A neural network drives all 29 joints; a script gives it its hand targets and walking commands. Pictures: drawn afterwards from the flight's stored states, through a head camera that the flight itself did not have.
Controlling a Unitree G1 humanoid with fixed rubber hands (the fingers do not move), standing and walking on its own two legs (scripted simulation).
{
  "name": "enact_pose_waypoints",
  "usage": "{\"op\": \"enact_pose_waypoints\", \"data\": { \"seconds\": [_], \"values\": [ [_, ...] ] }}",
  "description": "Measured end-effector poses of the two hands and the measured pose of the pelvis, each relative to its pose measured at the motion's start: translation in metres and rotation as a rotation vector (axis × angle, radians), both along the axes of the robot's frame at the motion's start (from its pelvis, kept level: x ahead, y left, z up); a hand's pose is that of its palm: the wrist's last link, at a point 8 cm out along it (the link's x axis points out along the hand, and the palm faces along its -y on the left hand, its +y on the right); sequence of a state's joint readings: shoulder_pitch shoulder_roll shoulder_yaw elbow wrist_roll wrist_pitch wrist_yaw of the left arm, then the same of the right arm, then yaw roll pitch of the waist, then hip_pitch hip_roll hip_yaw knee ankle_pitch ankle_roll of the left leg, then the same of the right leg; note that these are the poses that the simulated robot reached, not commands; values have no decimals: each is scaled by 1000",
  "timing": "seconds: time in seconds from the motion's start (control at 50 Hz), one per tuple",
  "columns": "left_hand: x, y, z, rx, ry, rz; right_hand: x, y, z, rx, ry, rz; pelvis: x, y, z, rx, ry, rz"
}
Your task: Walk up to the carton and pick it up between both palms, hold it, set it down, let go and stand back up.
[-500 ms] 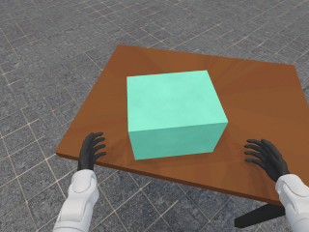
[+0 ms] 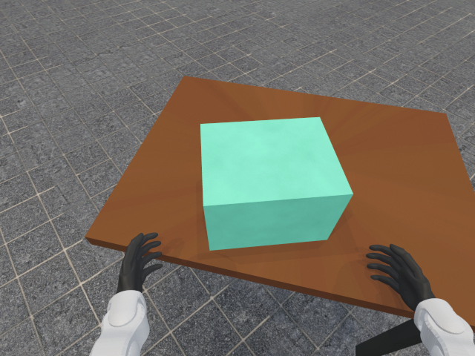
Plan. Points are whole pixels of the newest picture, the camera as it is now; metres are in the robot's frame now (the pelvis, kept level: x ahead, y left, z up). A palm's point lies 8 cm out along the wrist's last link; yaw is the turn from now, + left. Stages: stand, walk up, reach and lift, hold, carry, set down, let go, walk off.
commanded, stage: set down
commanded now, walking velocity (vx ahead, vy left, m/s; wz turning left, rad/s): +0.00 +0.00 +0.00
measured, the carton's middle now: (265, 183) +0.44 -0.01 -0.01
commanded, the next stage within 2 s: let go in 1.32 s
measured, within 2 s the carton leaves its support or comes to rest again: neither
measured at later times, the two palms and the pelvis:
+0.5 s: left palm (127, 308) +0.18 +0.21 -0.05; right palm (405, 289) +0.25 -0.25 -0.02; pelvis +0.02 +0.01 +0.00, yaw +0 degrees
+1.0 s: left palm (122, 322) +0.16 +0.22 -0.08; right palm (397, 292) +0.25 -0.24 -0.02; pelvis +0.02 +0.02 +0.00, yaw +0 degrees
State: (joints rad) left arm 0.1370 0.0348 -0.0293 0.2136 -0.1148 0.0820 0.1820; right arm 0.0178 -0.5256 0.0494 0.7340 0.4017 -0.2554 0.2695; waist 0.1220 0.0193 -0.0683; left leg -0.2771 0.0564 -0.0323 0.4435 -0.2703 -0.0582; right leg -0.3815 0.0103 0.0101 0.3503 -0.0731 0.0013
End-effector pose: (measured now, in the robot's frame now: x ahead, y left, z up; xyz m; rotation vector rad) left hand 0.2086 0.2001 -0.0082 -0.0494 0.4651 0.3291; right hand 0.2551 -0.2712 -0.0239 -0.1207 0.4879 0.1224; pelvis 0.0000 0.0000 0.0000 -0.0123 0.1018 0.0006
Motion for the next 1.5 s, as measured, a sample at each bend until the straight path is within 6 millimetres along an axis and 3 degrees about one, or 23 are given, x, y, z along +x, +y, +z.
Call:
{"op": "enact_pose_waypoints", "data": {
  "seconds": [0.38,0.66,1.06,1.5],
  "values": [
    [-19,6,-37,-65,135,-38,0,13,4,-119,25,-72,12,8,1,-11,-72,2],
    [-39,21,-55,-62,216,-73,-2,22,4,-184,15,-121,19,13,1,-17,-128,4],
    [-47,25,-78,-57,336,-172,-6,32,4,-249,3,-162,26,18,1,-23,-182,7],
    [-43,31,-83,-49,350,-192,-5,34,5,-272,13,-171,31,20,0,-26,-195,9]
  ]
}}
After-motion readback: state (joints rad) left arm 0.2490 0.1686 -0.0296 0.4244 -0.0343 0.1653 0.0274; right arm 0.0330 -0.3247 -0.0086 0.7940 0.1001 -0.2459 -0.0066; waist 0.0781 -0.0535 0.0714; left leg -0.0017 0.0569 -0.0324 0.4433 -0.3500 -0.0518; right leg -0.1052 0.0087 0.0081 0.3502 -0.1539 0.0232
